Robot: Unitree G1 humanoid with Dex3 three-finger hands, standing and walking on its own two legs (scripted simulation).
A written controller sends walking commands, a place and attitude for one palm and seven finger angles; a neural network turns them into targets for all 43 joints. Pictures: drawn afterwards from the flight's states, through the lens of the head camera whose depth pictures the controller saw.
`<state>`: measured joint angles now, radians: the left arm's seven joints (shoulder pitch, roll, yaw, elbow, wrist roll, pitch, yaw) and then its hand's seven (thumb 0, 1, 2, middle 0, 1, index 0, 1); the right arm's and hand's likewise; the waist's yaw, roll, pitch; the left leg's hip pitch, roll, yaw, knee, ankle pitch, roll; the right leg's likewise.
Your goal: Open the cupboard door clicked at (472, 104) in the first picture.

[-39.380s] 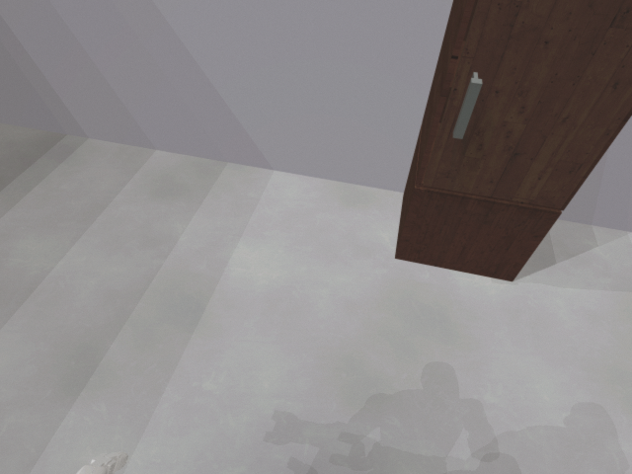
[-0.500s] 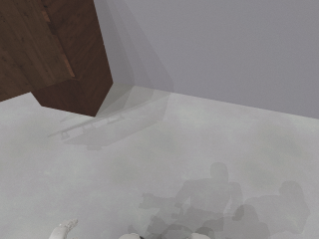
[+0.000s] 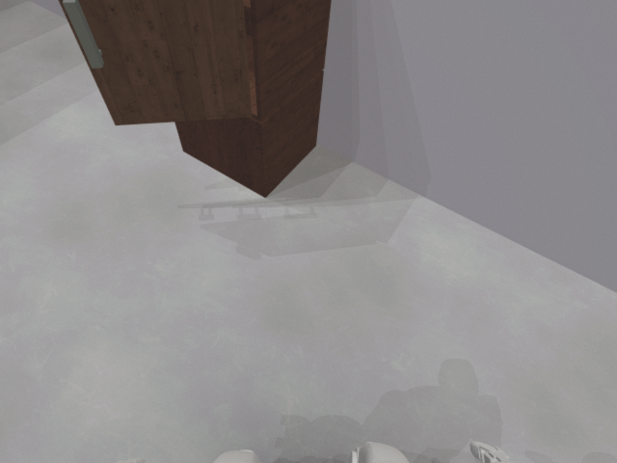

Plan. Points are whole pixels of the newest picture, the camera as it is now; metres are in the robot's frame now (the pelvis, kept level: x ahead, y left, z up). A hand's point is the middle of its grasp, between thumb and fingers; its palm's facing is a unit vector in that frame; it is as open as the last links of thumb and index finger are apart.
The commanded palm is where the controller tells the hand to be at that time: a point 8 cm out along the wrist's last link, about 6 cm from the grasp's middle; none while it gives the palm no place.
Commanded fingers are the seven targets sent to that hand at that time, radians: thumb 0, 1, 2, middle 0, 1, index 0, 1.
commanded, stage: turn to face it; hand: left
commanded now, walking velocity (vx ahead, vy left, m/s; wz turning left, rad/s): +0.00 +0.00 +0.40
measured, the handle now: (86, 30) +0.98 +0.59 -0.03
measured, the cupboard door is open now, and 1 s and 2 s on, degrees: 43 43 43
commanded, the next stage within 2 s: take the last steps up to it in 0.34 s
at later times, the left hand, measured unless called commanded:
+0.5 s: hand out of the picture +0.02 +0.15 -0.15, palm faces +0.22 -0.95 -0.21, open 7.4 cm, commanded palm none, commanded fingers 0.00 0.90 0.90 -0.20 -0.30 -0.20 -0.30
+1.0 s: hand (163, 460) +0.13 +0.20 -0.15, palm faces +0.31 -0.92 -0.22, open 7.4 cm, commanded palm none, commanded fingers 0.00 0.90 0.90 -0.20 -0.30 -0.20 -0.30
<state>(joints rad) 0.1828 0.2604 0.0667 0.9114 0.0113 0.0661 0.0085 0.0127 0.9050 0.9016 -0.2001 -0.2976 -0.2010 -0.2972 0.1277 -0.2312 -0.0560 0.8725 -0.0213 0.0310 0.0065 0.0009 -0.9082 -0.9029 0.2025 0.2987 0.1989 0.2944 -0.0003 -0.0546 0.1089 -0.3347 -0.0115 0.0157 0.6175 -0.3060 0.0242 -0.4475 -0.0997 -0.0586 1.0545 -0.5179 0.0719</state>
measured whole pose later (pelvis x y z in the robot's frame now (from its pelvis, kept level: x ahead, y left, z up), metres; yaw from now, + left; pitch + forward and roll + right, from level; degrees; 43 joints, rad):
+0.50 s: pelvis +0.01 -0.04 +0.01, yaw +11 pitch +0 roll +2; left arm 0.24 0.18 0.03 0.94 0.02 0.00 0.01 0.01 0.90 0.90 -0.20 -0.30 -0.20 -0.30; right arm 0.13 -0.22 -0.06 0.97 0.00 0.06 0.01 0.00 -0.91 -0.90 0.20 0.30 0.20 0.29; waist 0.01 -0.03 0.10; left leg -0.33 -0.01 0.04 0.75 -0.44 -0.04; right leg -0.20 -0.09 -0.13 0.50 -0.29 0.00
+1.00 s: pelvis +0.09 -0.01 +0.00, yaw +18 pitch -1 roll +0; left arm 0.16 0.18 0.05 0.95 0.02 -0.04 -0.02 0.01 0.91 0.90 -0.20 -0.30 -0.20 -0.30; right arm 0.36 -0.19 -0.04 1.08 -0.02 0.01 0.00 0.00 -0.91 -0.90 0.20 0.30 0.20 0.29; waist -0.01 0.04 0.07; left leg -0.26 -0.03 0.01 0.87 -0.49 0.03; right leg -0.30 -0.07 -0.12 0.61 -0.28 -0.01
